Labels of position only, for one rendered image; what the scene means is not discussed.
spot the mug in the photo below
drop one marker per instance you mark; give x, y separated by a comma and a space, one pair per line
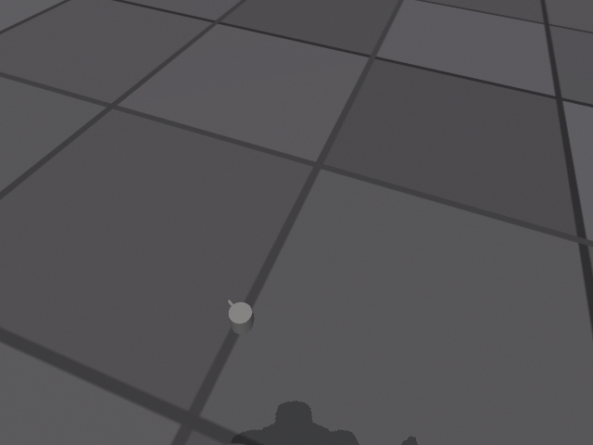
240, 315

